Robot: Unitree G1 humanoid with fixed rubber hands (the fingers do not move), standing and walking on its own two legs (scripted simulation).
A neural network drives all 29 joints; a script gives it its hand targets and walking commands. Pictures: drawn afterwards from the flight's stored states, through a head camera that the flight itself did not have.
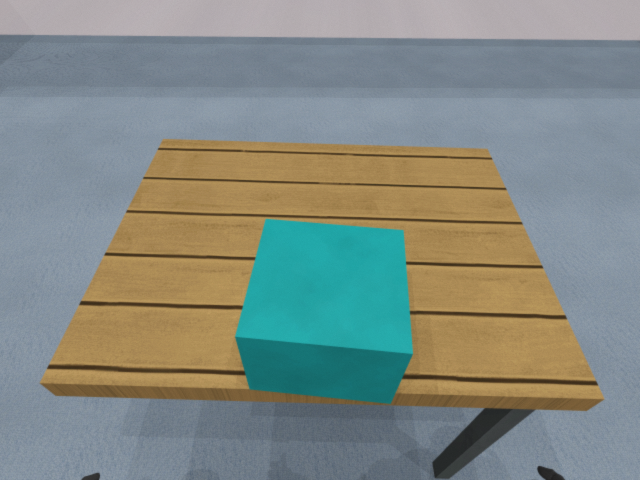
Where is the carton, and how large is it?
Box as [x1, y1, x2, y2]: [235, 219, 412, 403]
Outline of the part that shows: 266,219 235,335 249,388 390,403 412,354 403,230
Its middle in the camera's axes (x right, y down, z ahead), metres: +0.01 +0.10 +0.56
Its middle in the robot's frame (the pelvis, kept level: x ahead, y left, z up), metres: +0.35 -0.01 -0.01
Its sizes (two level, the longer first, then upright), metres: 0.202 0.192 0.156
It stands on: a table, 0.69 m high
